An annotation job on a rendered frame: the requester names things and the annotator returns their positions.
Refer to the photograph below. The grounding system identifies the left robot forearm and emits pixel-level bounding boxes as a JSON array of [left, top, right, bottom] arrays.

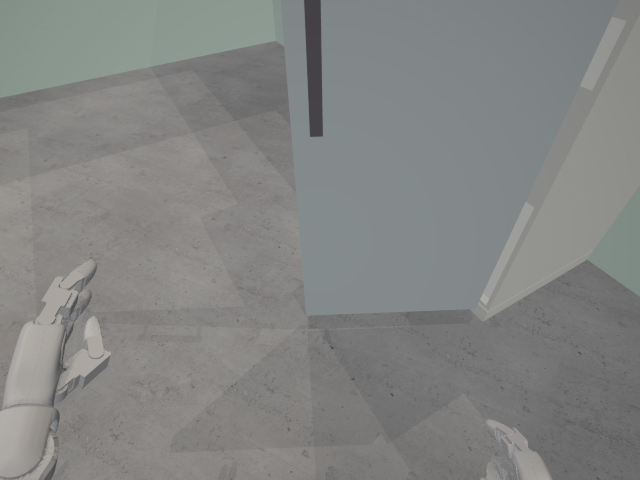
[[0, 404, 60, 480]]

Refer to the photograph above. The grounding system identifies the robot right hand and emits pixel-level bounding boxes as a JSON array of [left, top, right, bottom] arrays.
[[480, 419, 553, 480]]

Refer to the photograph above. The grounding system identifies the robot left hand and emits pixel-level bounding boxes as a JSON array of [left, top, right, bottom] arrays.
[[2, 260, 111, 410]]

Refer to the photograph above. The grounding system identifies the fridge door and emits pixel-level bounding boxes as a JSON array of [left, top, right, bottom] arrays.
[[281, 0, 620, 316]]

